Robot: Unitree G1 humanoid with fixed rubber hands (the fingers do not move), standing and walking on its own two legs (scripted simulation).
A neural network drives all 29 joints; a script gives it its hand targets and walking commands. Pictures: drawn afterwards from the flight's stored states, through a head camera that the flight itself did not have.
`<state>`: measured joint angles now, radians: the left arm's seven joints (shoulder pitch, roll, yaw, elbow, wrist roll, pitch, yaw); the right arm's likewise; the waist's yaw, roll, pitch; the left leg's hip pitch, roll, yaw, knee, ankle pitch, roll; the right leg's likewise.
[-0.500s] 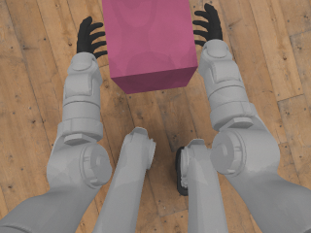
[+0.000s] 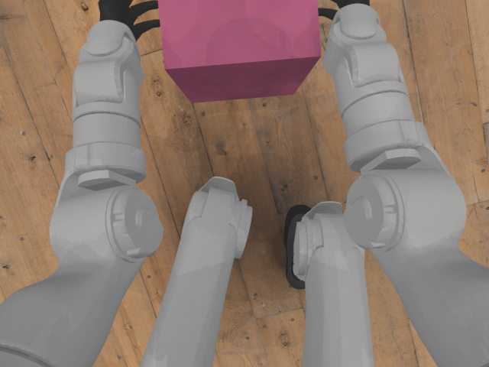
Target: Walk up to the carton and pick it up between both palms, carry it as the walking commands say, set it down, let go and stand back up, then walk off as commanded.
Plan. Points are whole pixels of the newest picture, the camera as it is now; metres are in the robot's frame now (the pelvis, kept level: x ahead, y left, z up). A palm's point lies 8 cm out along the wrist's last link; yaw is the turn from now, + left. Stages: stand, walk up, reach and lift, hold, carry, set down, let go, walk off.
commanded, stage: set down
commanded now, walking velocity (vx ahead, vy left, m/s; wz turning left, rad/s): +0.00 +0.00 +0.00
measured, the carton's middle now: out of the picture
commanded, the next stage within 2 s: none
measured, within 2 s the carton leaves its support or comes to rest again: neither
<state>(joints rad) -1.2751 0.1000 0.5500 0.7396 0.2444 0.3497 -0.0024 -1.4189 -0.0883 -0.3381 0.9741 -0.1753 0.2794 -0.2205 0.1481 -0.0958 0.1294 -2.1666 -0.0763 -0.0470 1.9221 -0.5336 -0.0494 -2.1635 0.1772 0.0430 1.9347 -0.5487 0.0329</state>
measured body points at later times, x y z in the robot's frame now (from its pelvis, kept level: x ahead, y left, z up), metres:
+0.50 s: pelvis +0.00 +0.01 -0.04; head +0.37 +0.05 +0.20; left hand +0.51 +0.27 -0.22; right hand +0.59 -0.01 -0.22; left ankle +0.11 +0.13 -0.41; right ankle +0.10 -0.11 -0.41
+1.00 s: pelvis +0.00 +0.00 -0.05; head +0.37 +0.05 +0.19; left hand +0.52 +0.26 -0.23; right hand +0.59 -0.02 -0.22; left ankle +0.11 +0.13 -0.41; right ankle +0.10 -0.11 -0.41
